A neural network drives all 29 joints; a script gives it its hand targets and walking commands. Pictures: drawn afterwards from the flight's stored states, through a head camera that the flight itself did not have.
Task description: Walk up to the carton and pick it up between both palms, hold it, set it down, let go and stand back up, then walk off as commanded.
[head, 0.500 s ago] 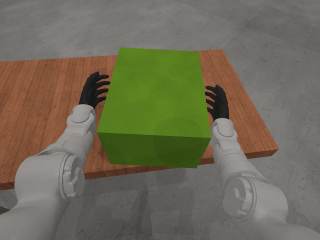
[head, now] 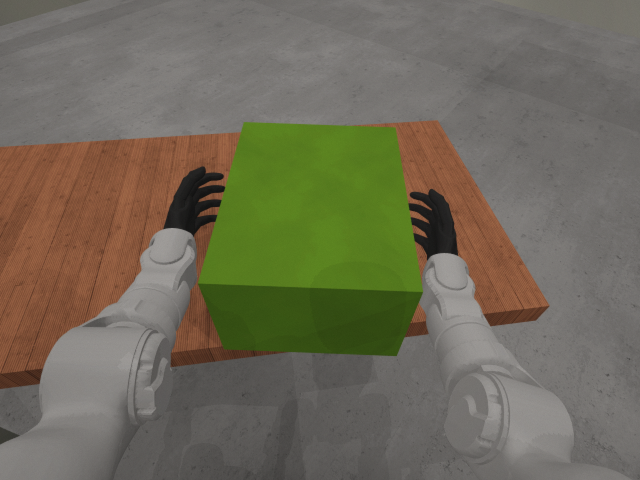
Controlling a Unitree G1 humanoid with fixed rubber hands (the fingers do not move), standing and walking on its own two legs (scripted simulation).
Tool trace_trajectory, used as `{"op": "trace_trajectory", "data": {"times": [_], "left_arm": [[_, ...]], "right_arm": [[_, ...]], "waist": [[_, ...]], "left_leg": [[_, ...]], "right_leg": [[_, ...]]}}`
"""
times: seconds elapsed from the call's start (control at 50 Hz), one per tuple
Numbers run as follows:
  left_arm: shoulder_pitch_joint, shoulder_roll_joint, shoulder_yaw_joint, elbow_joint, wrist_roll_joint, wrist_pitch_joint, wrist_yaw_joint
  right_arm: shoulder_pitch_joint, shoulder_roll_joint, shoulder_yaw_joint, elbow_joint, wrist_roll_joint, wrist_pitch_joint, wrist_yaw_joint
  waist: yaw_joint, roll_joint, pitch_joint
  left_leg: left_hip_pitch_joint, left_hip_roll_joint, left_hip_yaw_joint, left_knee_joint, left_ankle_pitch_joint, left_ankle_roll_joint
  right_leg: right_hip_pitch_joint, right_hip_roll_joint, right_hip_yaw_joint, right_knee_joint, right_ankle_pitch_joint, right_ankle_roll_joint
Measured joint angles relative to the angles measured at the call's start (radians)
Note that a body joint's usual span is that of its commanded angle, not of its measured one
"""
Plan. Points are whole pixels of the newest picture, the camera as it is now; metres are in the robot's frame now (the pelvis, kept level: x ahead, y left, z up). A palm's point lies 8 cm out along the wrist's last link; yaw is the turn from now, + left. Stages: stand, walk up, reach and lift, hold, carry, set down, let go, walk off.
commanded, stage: reach and lift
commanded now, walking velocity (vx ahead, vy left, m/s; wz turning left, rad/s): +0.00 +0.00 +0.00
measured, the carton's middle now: (315, 231) +0.48 -0.01 +0.02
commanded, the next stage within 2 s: none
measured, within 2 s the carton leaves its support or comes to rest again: leaves its support in 0.02 s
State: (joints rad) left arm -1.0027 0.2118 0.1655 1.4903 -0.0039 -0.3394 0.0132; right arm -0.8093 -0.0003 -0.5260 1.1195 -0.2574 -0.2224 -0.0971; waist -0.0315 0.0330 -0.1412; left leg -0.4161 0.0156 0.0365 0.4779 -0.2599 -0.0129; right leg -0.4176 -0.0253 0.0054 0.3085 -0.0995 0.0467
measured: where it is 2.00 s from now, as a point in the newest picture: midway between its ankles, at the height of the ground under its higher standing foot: outside the picture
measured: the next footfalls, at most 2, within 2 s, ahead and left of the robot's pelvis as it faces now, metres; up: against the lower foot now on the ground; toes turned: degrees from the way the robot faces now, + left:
none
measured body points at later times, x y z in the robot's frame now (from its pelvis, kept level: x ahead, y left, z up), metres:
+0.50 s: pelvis -0.02 -0.01 +0.00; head -0.04 +0.00 +0.45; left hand +0.42 +0.15 +0.15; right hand +0.39 -0.19 +0.12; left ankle -0.03 +0.09 -0.74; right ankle +0.02 -0.16 -0.74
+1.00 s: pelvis -0.02 -0.01 +0.01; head -0.05 -0.01 +0.45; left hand +0.41 +0.15 +0.17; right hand +0.39 -0.19 +0.15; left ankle -0.03 +0.09 -0.74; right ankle +0.02 -0.16 -0.74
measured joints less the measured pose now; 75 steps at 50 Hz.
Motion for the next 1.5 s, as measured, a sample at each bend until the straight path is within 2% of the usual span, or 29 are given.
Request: {"op": "trace_trajectory", "data": {"times": [0.16,0.52,0.62,0.78,1.08,1.4,1.5], "left_arm": [[0.000,-0.001,-0.052,-0.015,-0.057,0.045,0.007],[-0.053,-0.015,-0.008,-0.051,-0.053,0.216,0.010],[-0.055,-0.019,0.010,-0.101,-0.043,0.263,0.012],[-0.005,-0.036,0.058,-0.247,0.005,0.350,0.014],[0.145,-0.072,0.108,-0.585,0.097,0.560,0.004],[0.189,-0.117,0.118,-0.778,0.164,0.734,0.011],[0.191,-0.126,0.121,-0.812,0.171,0.762,0.015]], "right_arm": [[0.001,-0.015,0.053,-0.017,0.010,0.057,-0.009],[-0.012,-0.042,0.073,-0.060,0.062,0.205,0.012],[-0.017,-0.050,0.088,-0.073,0.088,0.227,0.012],[-0.017,-0.065,0.155,-0.128,0.151,0.283,-0.002],[-0.017,-0.067,0.233,-0.160,0.206,0.348,-0.010],[-0.009,-0.094,0.270,-0.173,0.253,0.392,0.017],[-0.009,-0.101,0.275,-0.195,0.262,0.411,0.023]], "waist": [[0.000,0.000,-0.032],[0.000,-0.005,-0.029],[0.000,-0.006,-0.027],[0.000,-0.005,-0.011],[0.000,-0.026,0.010],[0.000,-0.035,0.031],[0.000,-0.035,0.031]], "left_leg": [[0.006,0.000,0.000,0.000,0.002,0.000],[0.077,-0.001,0.000,-0.019,0.022,0.017],[0.092,-0.001,0.000,-0.038,0.032,0.018],[0.140,-0.001,0.000,-0.076,0.045,0.018],[0.218,-0.001,0.000,-0.097,0.046,0.018],[0.257,-0.001,0.000,-0.097,0.052,0.018],[0.258,-0.001,0.000,-0.097,0.054,0.018]], "right_leg": [[0.004,0.000,0.000,0.004,0.009,0.000],[0.059,0.001,0.000,0.019,0.014,-0.006],[0.065,0.001,0.000,0.018,0.014,-0.010],[0.103,0.002,0.000,0.002,0.013,-0.014],[0.189,0.003,0.000,-0.034,0.020,-0.014],[0.231,0.003,0.000,-0.041,0.031,-0.015],[0.232,0.003,0.000,-0.040,0.033,-0.015]]}}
